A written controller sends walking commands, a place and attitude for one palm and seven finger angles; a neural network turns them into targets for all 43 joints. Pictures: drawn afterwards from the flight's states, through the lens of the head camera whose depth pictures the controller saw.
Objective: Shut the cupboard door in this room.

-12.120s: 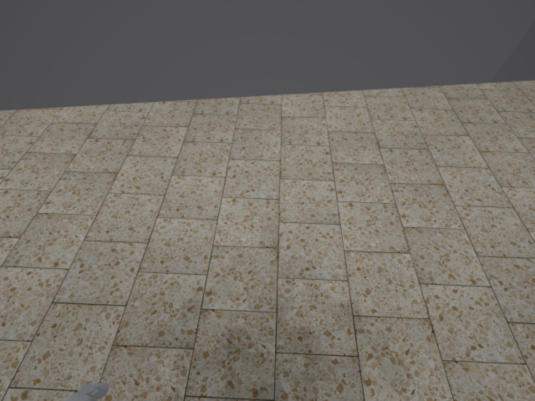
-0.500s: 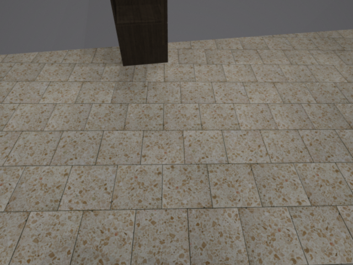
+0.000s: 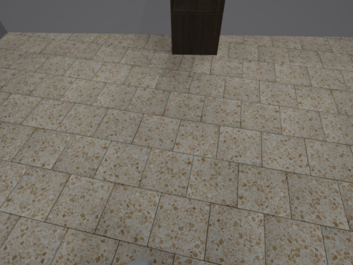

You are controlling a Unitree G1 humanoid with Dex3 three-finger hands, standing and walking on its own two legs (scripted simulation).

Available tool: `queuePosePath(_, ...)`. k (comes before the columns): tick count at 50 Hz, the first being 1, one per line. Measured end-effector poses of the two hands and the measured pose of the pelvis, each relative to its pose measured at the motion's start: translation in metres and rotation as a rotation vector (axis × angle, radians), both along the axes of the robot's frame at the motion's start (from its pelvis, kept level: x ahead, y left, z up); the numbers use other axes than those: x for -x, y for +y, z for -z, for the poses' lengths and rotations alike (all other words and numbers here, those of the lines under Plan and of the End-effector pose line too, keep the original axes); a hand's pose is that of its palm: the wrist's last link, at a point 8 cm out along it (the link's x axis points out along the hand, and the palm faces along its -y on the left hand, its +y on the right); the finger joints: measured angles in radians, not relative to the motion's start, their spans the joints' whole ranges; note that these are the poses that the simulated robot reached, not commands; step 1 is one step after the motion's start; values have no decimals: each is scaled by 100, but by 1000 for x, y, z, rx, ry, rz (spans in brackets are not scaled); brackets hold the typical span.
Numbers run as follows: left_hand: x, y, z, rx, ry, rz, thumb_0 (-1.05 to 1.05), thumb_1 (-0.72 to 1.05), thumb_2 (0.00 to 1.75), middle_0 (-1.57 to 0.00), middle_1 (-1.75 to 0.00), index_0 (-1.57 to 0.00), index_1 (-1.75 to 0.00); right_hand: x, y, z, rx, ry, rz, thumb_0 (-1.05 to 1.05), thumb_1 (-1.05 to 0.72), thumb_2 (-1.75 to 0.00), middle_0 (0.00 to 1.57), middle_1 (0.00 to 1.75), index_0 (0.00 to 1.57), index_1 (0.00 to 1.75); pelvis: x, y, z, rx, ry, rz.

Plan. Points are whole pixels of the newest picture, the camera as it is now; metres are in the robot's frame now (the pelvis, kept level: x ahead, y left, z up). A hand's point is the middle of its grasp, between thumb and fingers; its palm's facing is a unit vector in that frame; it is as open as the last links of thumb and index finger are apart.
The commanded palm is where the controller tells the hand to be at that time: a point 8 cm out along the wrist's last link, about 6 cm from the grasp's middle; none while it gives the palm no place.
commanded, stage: turn or walk to find it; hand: left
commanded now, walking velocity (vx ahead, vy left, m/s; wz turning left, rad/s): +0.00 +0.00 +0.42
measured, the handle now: out of the picture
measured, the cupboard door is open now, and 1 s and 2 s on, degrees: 80 80 80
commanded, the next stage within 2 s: stand and wait in 0.10 s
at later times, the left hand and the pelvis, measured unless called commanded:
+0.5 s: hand out of the picture +0.03 +0.20 -0.16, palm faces +0.10 -0.96 -0.25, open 7.4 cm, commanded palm none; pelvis -0.01 +0.01 +0.00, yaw +4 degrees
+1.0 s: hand out of the picture -0.04 +0.16 -0.17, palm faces +0.12 -0.98 -0.17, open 7.4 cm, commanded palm none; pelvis -0.02 +0.00 +0.01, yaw +5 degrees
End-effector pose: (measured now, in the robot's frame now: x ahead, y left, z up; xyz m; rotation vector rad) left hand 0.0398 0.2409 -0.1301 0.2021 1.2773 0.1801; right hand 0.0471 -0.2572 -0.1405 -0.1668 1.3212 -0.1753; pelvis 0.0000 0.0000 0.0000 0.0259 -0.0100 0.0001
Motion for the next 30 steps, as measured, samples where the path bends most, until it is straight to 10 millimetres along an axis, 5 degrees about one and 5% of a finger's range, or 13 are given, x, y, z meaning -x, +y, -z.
queuePosePath(7,44,46,24,7,99,-104,0,90,89,-20,-30,-20,-30,-42,38,-11,40,-112,-108,1,-91,-90,20,30,20,30,4,27,9,22,0,-43)
queuePosePath(13,43,57,10,6,69,-126,1,91,89,-20,-30,-20,-30,-48,59,-22,27,-131,-141,1,-91,-90,20,30,20,30,6,33,-4,34,2,-69)
queuePosePath(23,23,19,2,1,-11,-86,0,91,90,-20,-30,-19,-30,-23,51,2,-47,-98,-91,1,-91,-90,20,30,20,30,7,15,0,-6,-13,-74)
queuePosePath(30,36,-10,-3,8,-5,-96,0,93,89,-20,-30,-20,-30,15,30,12,-60,7,-58,1,-92,-90,20,30,20,30,7,0,-2,8,-23,-85)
